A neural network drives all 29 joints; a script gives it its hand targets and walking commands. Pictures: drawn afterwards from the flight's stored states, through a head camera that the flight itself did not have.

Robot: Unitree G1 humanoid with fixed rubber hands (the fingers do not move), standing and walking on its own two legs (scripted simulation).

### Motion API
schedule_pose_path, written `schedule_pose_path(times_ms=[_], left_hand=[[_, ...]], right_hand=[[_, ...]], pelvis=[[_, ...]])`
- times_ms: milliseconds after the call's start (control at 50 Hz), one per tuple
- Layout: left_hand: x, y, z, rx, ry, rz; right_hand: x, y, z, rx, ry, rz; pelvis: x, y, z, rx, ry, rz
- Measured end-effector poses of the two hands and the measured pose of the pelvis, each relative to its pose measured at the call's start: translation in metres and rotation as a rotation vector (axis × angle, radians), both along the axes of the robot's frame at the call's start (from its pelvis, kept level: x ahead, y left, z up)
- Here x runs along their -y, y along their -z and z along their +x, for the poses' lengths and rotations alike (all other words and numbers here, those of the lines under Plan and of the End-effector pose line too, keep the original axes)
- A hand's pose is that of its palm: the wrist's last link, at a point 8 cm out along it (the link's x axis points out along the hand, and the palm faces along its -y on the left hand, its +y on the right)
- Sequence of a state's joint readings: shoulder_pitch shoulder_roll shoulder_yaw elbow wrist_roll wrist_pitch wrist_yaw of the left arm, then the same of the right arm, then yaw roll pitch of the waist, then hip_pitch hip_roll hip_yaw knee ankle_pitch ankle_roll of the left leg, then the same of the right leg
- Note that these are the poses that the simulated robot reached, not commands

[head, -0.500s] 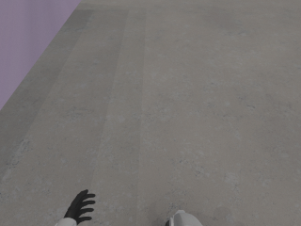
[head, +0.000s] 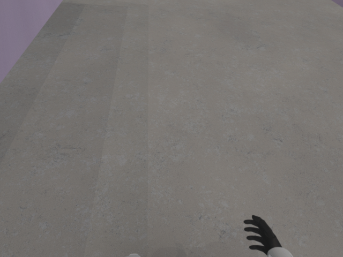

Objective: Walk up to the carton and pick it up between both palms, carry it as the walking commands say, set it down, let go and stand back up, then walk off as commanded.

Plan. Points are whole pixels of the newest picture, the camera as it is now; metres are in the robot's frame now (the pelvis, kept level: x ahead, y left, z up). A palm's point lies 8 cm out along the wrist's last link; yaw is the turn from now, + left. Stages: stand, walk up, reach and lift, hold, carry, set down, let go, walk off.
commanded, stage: walk off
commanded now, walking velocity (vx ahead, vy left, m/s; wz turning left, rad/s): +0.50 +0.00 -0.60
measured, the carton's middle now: out of the picture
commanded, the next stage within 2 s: none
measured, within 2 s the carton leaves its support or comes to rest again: neither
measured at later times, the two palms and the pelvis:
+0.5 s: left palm (143, 142) +0.48 +0.12 -0.09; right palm out of the picture +0.04 -0.17 -0.12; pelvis +0.22 +0.00 +0.01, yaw -19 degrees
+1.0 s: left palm (140, 134) +0.56 +0.15 -0.15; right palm (292, 147) +0.50 -0.38 -0.07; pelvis +0.45 -0.09 +0.00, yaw -35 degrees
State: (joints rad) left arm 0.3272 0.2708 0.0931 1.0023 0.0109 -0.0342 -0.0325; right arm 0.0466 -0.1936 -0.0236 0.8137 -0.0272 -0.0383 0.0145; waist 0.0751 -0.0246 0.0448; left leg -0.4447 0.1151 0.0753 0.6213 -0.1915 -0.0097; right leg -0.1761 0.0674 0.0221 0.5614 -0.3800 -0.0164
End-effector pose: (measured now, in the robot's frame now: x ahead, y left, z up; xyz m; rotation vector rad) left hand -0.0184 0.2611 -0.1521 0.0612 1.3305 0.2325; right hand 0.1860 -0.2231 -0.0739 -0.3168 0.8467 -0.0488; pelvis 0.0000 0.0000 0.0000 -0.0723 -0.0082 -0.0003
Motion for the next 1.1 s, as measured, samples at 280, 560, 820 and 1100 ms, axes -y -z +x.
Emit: schedule_pose_path(times_ms=[280,560,820,1100], left_hand=[[-0.011,-0.052,0.297,0.273,0.376,0.006],[0.178,-0.053,0.543,0.477,0.710,-0.132],[0.103,-0.015,0.495,-0.043,0.558,0.095],[0.163,-0.015,0.697,0.101,0.725,-0.018]], right_hand=[[-0.006,0.013,-0.141,-0.360,0.507,0.018],[-0.043,0.059,-0.122,-0.626,0.759,0.225],[0.160,0.014,0.183,-0.086,0.599,0.003],[0.138,0.011,0.279,-0.066,0.742,0.023]], pelvis=[[-0.035,-0.025,0.115,0.014,0.205,0.020],[0.024,0.008,0.251,0.011,0.359,0.046],[0.081,-0.004,0.355,0.026,0.531,0.005],[0.087,-0.006,0.498,0.019,0.680,0.014]])
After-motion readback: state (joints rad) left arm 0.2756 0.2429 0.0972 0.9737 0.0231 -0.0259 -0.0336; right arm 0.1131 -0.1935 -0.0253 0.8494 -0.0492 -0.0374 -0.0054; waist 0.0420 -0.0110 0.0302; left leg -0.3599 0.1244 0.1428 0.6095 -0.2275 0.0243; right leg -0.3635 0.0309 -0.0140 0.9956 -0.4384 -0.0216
